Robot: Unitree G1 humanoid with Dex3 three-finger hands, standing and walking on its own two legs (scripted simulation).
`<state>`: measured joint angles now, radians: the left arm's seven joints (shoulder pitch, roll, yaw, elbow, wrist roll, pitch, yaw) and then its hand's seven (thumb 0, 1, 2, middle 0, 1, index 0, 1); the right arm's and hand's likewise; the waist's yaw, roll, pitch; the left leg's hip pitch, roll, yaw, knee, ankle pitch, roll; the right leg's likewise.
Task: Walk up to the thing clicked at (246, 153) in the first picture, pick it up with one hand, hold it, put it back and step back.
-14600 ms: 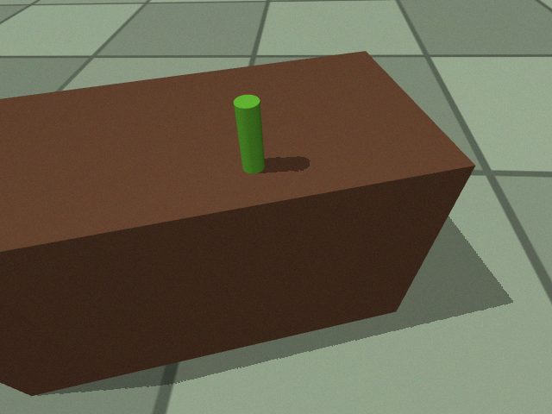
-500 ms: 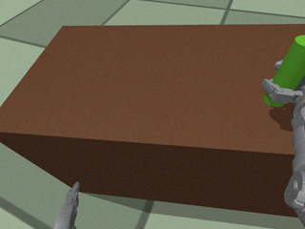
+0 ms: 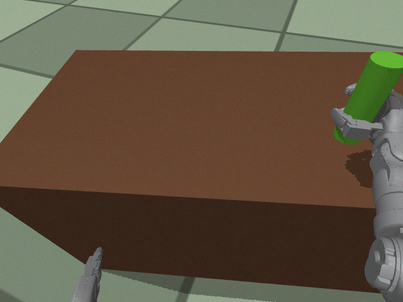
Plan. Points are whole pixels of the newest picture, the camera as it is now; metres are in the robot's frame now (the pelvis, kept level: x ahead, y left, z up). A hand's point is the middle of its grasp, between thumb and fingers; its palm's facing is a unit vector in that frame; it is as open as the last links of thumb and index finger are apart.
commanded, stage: lift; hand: right
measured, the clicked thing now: (364, 102) +0.45 -0.25 +0.18
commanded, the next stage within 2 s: hold in 1.10 s
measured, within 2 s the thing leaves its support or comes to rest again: neither
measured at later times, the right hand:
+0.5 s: hand (369, 105) +0.38 -0.21 +0.23, palm faces +0.23 +0.97 +0.00, open 7.4 cm
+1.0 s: hand (386, 106) +0.33 -0.19 +0.26, palm faces +0.24 +0.97 +0.00, open 7.4 cm
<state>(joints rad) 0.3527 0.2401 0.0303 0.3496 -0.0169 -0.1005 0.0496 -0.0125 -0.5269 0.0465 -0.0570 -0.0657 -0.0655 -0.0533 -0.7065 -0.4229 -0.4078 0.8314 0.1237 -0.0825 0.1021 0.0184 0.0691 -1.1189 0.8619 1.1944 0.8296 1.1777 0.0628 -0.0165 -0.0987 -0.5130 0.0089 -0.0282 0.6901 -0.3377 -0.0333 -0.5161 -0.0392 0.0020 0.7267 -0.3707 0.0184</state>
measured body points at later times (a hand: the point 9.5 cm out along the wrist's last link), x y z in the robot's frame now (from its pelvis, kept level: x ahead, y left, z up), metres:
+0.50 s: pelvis +0.00 +0.01 +0.01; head -0.01 +0.03 +0.46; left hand +0.16 +0.26 -0.06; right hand +0.36 -0.26 +0.23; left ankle +0.00 +0.14 -0.72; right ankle -0.01 -0.13 -0.72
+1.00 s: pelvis -0.02 +0.01 +0.02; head -0.05 +0.04 +0.46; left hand +0.15 +0.26 -0.06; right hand +0.32 -0.24 +0.27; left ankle +0.00 +0.14 -0.72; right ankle -0.01 -0.13 -0.72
